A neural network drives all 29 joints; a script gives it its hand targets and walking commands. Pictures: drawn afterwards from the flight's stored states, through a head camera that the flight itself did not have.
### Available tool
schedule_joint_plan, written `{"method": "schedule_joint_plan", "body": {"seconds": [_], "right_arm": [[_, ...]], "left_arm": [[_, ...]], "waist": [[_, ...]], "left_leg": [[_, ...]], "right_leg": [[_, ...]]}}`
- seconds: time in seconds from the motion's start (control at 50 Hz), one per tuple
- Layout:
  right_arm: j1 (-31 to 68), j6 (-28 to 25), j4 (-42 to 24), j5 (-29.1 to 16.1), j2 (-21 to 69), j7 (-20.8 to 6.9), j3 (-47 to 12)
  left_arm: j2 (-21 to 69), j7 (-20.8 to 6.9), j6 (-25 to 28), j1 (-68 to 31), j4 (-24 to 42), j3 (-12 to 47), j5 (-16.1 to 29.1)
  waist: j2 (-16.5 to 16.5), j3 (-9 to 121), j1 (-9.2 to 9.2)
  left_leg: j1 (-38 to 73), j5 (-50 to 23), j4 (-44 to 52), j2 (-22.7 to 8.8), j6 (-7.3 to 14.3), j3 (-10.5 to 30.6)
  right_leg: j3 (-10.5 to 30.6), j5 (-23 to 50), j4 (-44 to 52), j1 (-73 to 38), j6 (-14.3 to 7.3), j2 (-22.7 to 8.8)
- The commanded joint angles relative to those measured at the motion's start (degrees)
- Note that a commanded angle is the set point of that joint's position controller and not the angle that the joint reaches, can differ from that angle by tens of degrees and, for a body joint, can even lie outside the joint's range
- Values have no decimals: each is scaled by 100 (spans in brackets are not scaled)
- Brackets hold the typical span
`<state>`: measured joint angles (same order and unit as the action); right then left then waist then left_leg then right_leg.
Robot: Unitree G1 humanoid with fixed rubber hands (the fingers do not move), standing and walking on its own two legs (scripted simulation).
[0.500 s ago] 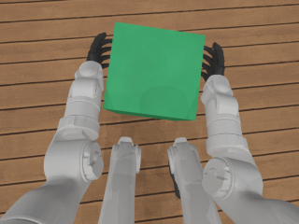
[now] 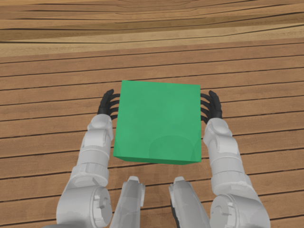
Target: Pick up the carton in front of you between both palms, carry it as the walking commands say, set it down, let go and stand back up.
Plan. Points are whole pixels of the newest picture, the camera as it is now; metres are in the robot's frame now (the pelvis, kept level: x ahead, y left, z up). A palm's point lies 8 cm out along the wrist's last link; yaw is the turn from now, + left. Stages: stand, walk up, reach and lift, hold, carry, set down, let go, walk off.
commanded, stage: reach and lift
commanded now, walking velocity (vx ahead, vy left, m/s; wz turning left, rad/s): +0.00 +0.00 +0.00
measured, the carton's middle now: (157, 129) +0.39 +0.01 -0.12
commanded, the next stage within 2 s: hold in 1.70 s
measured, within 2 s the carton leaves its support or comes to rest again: neither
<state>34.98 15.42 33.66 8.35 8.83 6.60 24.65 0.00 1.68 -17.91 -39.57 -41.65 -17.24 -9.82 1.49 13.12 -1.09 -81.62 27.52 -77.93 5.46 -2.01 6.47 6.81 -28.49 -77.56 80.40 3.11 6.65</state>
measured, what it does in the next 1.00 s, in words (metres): rises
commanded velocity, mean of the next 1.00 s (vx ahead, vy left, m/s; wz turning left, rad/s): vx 0.00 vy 0.00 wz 0.00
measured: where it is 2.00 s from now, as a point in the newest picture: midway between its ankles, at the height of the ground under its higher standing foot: (156, 223)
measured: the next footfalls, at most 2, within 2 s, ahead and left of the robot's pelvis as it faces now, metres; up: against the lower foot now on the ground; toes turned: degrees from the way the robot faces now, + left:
none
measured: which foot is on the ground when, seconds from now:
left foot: down 0.00-1.00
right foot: down 0.00-1.00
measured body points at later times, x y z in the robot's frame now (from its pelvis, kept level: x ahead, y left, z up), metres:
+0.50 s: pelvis +0.05 +0.00 +0.13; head +0.09 +0.00 +0.58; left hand +0.37 +0.15 +0.10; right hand +0.38 -0.15 +0.11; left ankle +0.07 +0.12 -0.59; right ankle +0.06 -0.13 -0.59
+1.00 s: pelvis +0.04 -0.01 +0.15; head +0.01 -0.01 +0.60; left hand +0.35 +0.15 +0.17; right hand +0.36 -0.15 +0.18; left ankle +0.07 +0.12 -0.59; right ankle +0.06 -0.13 -0.59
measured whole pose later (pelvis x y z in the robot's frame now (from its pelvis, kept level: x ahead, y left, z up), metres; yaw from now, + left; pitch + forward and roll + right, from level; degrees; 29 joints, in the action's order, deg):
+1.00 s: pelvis +0.04 -0.01 +0.15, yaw +1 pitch -3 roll +0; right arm 20.7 33.3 25.5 18.6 10.3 0.6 19.0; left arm 9.2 1.1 -35.9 -18.3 -24.3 -16.8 -17.9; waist 0.3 1.4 -0.1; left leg -11.2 12.1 -26.5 2.6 -1.0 8.1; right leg 8.5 -13.1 -27.0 10.6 0.6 3.0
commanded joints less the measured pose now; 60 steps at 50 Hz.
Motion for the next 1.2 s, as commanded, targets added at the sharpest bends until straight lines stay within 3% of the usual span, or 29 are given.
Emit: {"method": "schedule_joint_plan", "body": {"seconds": [0.0,0.32,0.56,0.64,0.8,0.94,1.18], "right_arm": [[3011,124,559,-564,5857,-1474,-3460],[1240,207,323,-345,5844,-1641,-3869],[219,1057,-339,-557,5908,-1860,-4262],[109,1450,-584,-594,5840,-1942,-4268],[606,1832,-282,-262,5713,-2103,-3563],[1211,1797,-297,-290,5906,-2161,-3575],[1120,1890,-442,-290,5729,-2201,-3595]], "left_arm": [[6264,-1288,244,-2928,280,2868,733],[6382,-1275,192,-1348,937,3330,673],[6342,-1382,-674,-483,1885,3768,913],[6273,-1416,-1096,-383,2216,3786,931],[6170,-1580,-1478,-843,1924,3081,649],[6384,-1660,-1449,-1530,1986,3176,709],[6391,-1592,-1582,-1317,2054,3161,656]], "waist": [[-349,3696,70],[-256,2459,73],[-154,1294,97],[-145,695,98],[-63,-330,124],[-105,154,85],[-180,221,99]], "left_leg": [[3284,-1385,1403,314,142,-514],[5481,-2474,3422,103,147,-189],[7123,-3106,4940,-14,109,-155],[7426,-2925,5361,-41,115,-164],[7348,-1660,5650,-56,212,-277],[7488,-1648,5561,-64,202,-315],[7787,-2047,5700,-73,136,-289]], "right_leg": [[-628,1188,1348,-2153,-114,330],[-220,2386,3398,-4737,-221,55],[-134,3251,4922,-6711,-179,-108],[-122,3145,5340,-7109,-178,-162],[-189,1822,5674,-6947,-242,-218],[-231,1812,5589,-7113,-255,-218],[-288,2154,5670,-7282,-249,-155]]}}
